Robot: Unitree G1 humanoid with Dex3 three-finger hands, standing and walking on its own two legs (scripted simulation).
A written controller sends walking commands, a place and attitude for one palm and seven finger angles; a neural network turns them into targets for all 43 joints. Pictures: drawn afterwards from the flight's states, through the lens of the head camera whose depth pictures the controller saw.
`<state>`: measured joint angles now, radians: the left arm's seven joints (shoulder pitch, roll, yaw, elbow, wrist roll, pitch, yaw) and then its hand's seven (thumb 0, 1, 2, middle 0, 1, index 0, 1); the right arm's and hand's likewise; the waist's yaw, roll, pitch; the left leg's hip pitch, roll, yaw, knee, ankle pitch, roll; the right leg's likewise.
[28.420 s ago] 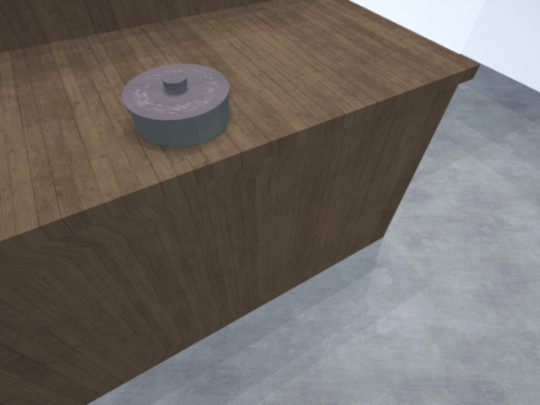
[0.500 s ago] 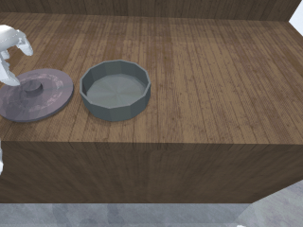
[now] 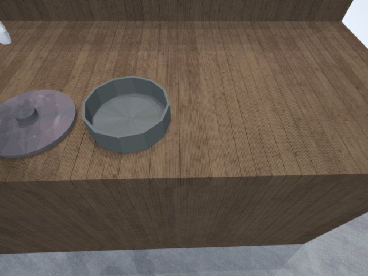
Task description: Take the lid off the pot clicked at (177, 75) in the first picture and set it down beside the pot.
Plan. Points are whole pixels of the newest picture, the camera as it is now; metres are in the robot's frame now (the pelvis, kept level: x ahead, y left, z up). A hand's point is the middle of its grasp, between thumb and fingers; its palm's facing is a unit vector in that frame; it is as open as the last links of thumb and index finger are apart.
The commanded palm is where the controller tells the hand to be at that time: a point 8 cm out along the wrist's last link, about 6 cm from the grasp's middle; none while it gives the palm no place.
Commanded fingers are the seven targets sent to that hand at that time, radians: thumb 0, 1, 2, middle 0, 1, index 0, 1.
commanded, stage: raise the empty hand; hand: left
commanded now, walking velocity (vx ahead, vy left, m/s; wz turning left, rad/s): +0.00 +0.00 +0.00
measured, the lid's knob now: (25, 113) +0.46 +0.35 +0.10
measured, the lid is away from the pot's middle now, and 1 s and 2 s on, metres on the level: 0.23 0.23 0.23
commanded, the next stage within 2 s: draw the hand back to the body in 0.12 s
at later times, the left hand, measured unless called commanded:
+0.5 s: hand out of the picture +0.44 +0.33 +0.25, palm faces -0.17 -0.07 -0.98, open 11.1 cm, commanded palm +0.40 +0.33 +0.31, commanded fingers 0.00 -0.11 0.85 -0.45 -0.67 -0.45 -0.67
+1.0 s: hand out of the picture +0.39 +0.27 +0.30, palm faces +0.49 -0.84 -0.23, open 10.9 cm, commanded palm +0.33 +0.31 +0.30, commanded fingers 0.00 0.14 0.87 -0.39 -0.58 -0.39 -0.58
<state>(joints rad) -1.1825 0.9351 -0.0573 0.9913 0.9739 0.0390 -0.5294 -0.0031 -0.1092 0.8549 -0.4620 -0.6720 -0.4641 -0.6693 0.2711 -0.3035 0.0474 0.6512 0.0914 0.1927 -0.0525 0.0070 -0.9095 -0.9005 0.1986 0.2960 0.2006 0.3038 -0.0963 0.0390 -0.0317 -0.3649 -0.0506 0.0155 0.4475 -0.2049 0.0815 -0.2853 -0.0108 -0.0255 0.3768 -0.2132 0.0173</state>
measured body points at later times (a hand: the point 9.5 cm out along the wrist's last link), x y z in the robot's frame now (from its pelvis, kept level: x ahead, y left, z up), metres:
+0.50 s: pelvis +0.01 -0.01 +0.00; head +0.05 -0.03 +0.45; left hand +0.44 +0.33 +0.30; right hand +0.10 -0.28 -0.12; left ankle +0.01 +0.07 -0.74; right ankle -0.02 -0.14 -0.74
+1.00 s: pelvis +0.01 -0.03 +0.01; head +0.02 -0.03 +0.45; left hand +0.36 +0.31 +0.31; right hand +0.16 -0.27 -0.09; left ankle +0.01 +0.07 -0.74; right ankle -0.02 -0.14 -0.74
